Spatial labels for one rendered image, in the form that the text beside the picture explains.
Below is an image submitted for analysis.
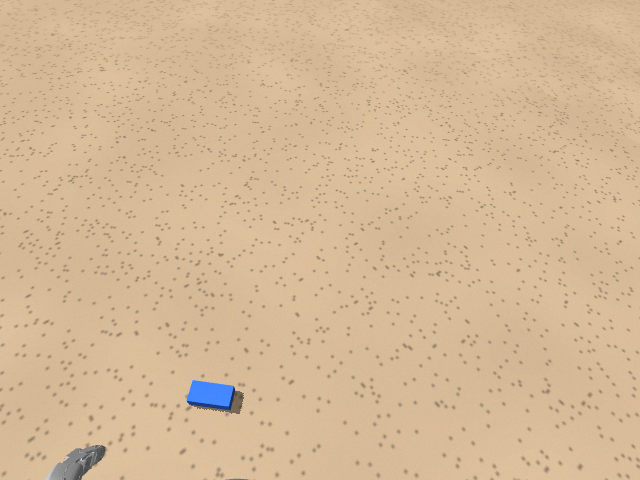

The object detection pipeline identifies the small box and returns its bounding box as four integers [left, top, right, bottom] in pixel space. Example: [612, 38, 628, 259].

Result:
[186, 380, 235, 410]

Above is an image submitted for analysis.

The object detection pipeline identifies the left robot hand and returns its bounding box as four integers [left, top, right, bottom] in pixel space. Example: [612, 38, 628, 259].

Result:
[45, 445, 105, 480]

